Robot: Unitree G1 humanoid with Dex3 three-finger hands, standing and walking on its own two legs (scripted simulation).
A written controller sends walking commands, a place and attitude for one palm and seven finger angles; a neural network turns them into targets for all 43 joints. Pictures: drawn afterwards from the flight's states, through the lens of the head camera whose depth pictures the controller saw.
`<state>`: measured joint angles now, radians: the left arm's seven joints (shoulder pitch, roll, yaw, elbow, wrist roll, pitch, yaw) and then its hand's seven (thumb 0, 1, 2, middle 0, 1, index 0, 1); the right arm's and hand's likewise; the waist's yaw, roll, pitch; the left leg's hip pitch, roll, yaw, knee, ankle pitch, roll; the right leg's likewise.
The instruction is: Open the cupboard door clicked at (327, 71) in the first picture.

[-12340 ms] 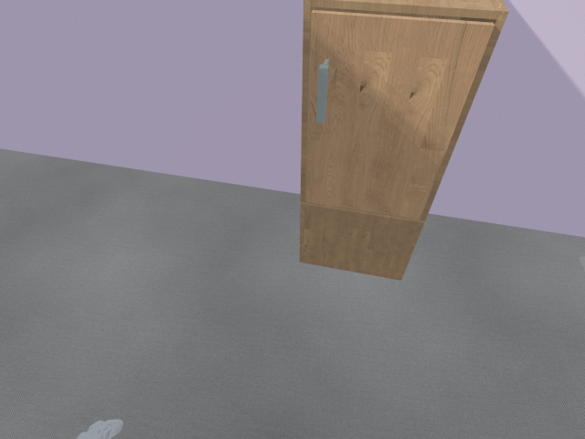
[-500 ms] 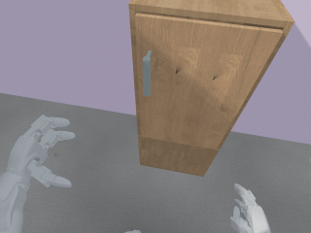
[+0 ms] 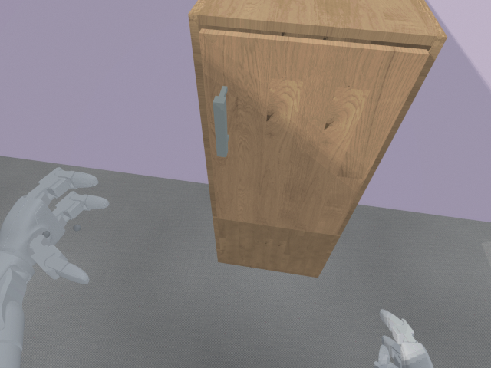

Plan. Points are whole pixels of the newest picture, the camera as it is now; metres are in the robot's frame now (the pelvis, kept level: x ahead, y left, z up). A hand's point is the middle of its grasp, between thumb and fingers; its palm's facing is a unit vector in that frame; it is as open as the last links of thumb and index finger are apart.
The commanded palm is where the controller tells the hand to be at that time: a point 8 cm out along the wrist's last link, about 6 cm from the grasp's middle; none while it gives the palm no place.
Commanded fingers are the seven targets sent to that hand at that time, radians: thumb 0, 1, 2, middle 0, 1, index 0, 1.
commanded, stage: raise the hand with hooked fingers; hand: left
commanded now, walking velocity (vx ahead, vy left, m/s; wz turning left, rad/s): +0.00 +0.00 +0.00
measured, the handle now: (223, 122) +0.57 +0.09 +0.07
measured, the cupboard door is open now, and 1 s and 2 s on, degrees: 0 0 0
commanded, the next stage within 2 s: move the hooked fingers beside the handle in 0.30 s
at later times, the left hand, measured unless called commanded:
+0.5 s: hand (85, 228) +0.29 +0.26 +0.10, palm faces -0.06 -1.00 -0.02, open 14.0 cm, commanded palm +0.27 +0.30 +0.10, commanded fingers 0.00 -0.50 0.30 -0.30 -1.20 -0.30 -1.20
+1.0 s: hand (128, 186) +0.37 +0.22 +0.09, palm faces -0.10 -0.99 +0.00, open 14.0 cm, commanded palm +0.36 +0.27 +0.09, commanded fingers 0.00 -0.50 0.30 -0.30 -1.20 -0.30 -1.20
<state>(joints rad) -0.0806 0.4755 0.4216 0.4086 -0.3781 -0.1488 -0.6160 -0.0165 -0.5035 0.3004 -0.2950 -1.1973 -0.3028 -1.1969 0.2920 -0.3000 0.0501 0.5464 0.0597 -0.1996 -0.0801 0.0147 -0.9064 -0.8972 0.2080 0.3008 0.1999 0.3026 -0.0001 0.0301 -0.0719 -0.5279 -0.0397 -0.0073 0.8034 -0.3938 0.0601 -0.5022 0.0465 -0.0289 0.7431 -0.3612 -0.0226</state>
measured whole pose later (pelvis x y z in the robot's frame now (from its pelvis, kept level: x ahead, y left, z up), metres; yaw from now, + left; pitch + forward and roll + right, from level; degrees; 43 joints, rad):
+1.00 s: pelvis +0.00 -0.01 +0.00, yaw -1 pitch +10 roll -1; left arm -0.38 0.46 0.37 0.69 -0.31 -0.20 -0.53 -0.02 -0.50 0.30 -0.30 -1.20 -0.30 -1.20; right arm 0.33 -0.29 0.05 0.57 0.06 -0.12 -0.07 0.01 -0.91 -0.90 0.21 0.30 0.20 0.30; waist -0.04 0.03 -0.07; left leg -0.59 -0.03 0.00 0.82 -0.40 0.04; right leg -0.58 0.06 -0.02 0.78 -0.37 -0.04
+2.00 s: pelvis +0.00 -0.02 -0.02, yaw -2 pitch +19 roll -2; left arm -0.99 0.55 0.38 1.24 -0.10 -0.31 -0.33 -0.02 -0.50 0.30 -0.30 -1.20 -0.30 -1.20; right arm 0.43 -0.29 0.05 0.62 0.02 0.01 -0.02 0.01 -0.91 -0.90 0.21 0.30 0.20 0.30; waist -0.18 0.03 -0.08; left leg -0.82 0.00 0.00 0.92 -0.42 0.03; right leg -0.81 0.08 -0.03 0.87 -0.38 -0.05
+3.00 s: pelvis +0.00 +0.00 -0.02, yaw -2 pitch +19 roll -3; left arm -0.99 0.50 0.33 1.25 -0.12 -0.32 -0.31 -0.02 -0.50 0.30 -0.30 -1.20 -0.30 -1.20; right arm 0.43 -0.28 0.05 0.62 0.01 0.04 0.00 0.01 -0.91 -0.90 0.21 0.30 0.20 0.30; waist -0.17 0.04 -0.09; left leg -0.84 -0.02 0.00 0.95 -0.44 0.06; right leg -0.82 0.07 -0.03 0.88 -0.40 -0.03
